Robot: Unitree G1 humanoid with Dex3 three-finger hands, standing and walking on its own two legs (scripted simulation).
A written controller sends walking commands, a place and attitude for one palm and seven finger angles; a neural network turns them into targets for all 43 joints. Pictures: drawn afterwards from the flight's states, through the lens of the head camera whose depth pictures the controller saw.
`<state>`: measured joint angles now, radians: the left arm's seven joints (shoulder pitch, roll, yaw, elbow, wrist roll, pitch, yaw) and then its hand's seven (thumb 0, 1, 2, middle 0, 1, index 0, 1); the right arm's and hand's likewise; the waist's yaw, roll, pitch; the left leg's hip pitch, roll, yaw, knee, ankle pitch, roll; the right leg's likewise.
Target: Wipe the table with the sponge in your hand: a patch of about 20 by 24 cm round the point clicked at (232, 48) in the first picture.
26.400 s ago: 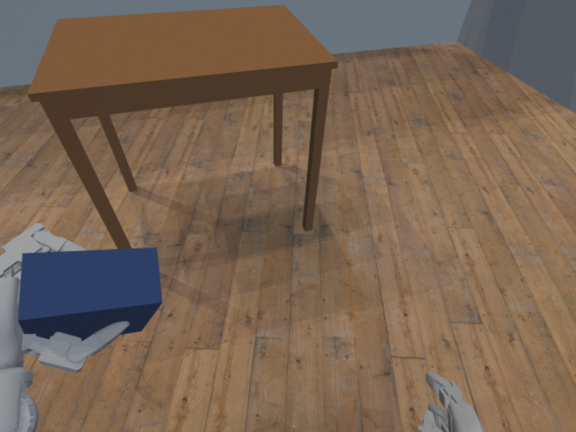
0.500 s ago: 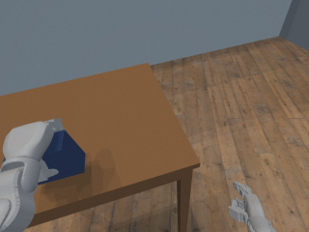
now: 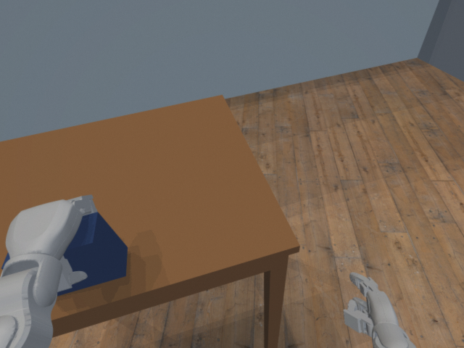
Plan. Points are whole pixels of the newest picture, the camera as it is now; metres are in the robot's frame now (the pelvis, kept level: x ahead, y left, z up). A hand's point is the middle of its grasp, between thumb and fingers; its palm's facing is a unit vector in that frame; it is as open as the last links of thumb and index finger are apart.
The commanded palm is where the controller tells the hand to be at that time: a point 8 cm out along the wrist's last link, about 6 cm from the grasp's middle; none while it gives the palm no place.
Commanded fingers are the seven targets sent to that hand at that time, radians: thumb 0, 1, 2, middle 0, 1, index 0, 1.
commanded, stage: lower the sponge onto the table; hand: left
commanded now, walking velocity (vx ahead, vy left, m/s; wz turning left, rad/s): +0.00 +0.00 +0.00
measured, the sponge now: (78, 261) +0.20 +0.30 +0.07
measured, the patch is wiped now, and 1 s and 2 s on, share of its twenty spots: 0.00 0.10 0.50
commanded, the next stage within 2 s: wipe forward along the first lane in 0.26 s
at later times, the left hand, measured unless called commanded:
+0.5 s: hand (77, 242) +0.21 +0.29 +0.11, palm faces +0.04 -0.05 -1.00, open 9.7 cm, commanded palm +0.19 +0.30 +0.16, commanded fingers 0.00 0.10 1.30 -1.20 -1.60 -1.20 -1.60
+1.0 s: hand (83, 214) +0.27 +0.32 +0.10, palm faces -0.01 -0.01 -1.00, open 9.7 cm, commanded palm +0.25 +0.32 +0.14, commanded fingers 0.00 0.10 1.30 -1.20 -1.60 -1.20 -1.60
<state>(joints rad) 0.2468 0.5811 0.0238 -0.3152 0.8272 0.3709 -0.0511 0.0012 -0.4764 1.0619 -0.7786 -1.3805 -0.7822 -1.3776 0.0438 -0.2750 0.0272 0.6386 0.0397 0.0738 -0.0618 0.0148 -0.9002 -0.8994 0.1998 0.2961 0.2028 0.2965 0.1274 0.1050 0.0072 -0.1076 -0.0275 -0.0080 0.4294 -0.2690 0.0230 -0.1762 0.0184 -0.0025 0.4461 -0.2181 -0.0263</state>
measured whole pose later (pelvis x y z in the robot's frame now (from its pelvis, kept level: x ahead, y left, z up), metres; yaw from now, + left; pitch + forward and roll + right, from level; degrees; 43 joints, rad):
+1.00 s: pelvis +0.00 -0.01 +0.00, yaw +1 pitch +1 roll +0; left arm -0.05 0.58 0.04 0.08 0.88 0.26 -0.02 0.00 -0.48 1.07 -0.78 -1.38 -0.79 -1.38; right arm 0.09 -0.30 0.01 0.68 0.06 0.06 -0.08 0.01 -0.90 -0.90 0.20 0.30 0.20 0.30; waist 0.09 0.11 -0.02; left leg -0.20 -0.02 -0.03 0.46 -0.27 0.01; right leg -0.26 0.02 -0.02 0.47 -0.22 -0.04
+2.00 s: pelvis +0.01 +0.01 -0.01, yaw +1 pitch +8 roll -1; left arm -0.52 0.69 0.05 0.66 0.95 0.05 -0.03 0.01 -0.50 1.08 -0.79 -1.39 -0.80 -1.39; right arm 0.22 -0.31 -0.01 0.68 0.08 0.12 -0.05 0.01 -0.90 -0.90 0.20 0.30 0.20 0.30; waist 0.03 0.07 -0.07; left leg -0.37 -0.04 -0.03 0.53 -0.31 0.04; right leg -0.40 0.01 -0.02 0.48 -0.23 -0.01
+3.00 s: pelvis +0.04 +0.01 +0.00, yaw +2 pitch +5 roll -1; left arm -0.44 0.51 -0.11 0.38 0.95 0.32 -0.01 0.00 -0.48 1.07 -0.76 -1.42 -0.77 -1.41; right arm 0.13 -0.30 0.01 0.67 0.07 0.15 -0.02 0.01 -0.90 -0.90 0.20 0.30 0.20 0.30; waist 0.04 0.09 -0.06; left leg -0.22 -0.04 -0.04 0.43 -0.30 0.04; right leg -0.26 0.01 -0.03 0.41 -0.24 -0.01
